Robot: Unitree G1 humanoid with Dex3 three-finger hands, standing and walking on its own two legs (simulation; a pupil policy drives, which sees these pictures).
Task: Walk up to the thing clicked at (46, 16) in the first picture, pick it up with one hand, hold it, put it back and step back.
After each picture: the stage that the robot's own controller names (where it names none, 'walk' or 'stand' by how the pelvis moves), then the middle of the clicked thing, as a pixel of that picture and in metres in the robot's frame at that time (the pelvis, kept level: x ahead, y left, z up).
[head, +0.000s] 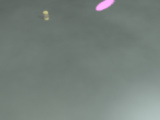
stand; (46, 15) +2.06 +0.49 -0.72
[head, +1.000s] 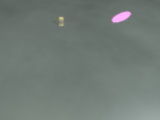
walk; (61, 21) +1.96 +0.18 -0.70
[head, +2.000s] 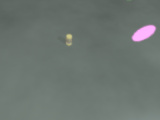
walk; (68, 39) +1.37 +0.09 -0.71
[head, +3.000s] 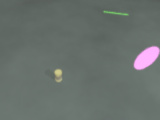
walk; (58, 75) +0.90 +0.16 -0.71
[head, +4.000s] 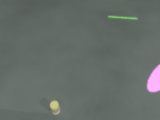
walk; (55, 107) +0.54 +0.20 -0.69
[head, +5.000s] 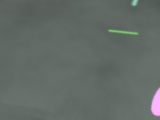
stand; out of the picture +0.37 +0.16 -0.70
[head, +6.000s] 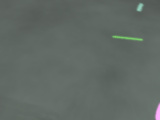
stand; out of the picture +0.34 +0.16 -0.72
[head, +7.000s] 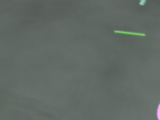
stand; out of the picture +0.33 +0.16 -0.72
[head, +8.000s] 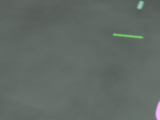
stand; out of the picture +0.36 +0.17 -0.73
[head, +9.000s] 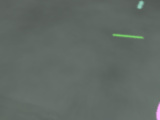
stand; out of the picture +0.34 +0.17 -0.73
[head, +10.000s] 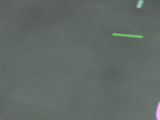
go down; out of the picture +0.34 +0.17 -0.73
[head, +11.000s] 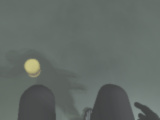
go down; (33, 68) +0.43 +0.18 -0.37
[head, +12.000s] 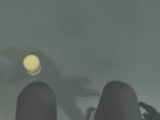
approach; (32, 65) +0.43 +0.19 -0.31
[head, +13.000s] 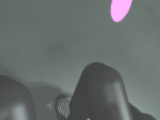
close in; out of the picture +0.42 +0.24 -0.22
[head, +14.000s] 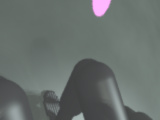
close; out of the picture +0.42 +0.25 -0.22
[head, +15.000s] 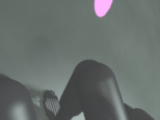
lift; out of the picture +0.39 +0.23 -0.23
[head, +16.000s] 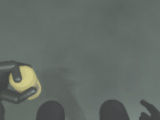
lift; (27, 83) +0.33 +0.18 -0.03
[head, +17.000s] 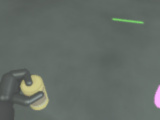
hold; (35, 93) +0.32 +0.16 -0.01
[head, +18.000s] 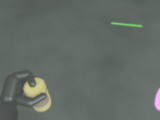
hold; (38, 95) +0.32 +0.15 -0.01
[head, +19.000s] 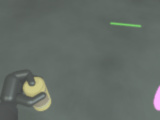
crouch; (38, 94) +0.32 +0.15 -0.01
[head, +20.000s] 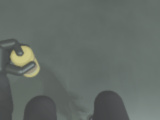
crouch; (26, 62) +0.42 +0.17 -0.09
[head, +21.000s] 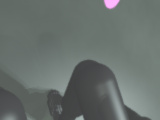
lower; out of the picture +0.40 +0.23 -0.24
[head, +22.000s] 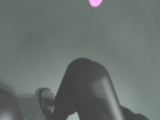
lower; out of the picture +0.40 +0.24 -0.23
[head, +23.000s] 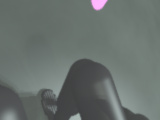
lower; out of the picture +0.40 +0.24 -0.23
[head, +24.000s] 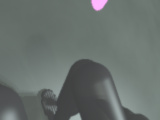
lower; out of the picture +0.40 +0.24 -0.23
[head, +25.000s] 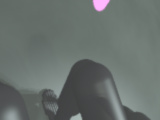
loosen; out of the picture +0.39 +0.24 -0.23
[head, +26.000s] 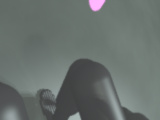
open; out of the picture +0.36 +0.18 -0.24
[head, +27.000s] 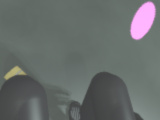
stand; (21, 81) +0.35 +0.14 -0.29
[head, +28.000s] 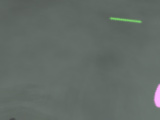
stand; out of the picture +0.27 +0.10 -0.66
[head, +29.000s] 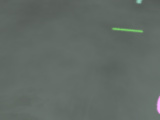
stand; out of the picture +0.29 +0.11 -0.69
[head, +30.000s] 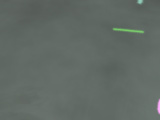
stand; out of the picture +0.28 +0.10 -0.69
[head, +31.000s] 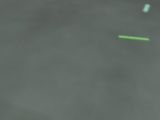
stand; out of the picture +0.31 +0.09 -0.75
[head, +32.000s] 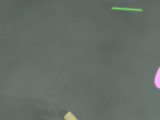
walk; out of the picture +0.38 +0.06 -0.72
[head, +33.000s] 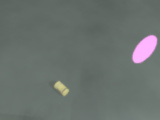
walk; (61, 88) +0.63 +0.08 -0.73
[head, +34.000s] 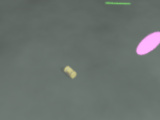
stand; (70, 72) +0.94 +0.16 -0.73
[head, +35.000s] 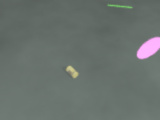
stand; (72, 71) +0.95 +0.08 -0.74
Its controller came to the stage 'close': yes
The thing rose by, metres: 0.71
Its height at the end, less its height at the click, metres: -0.02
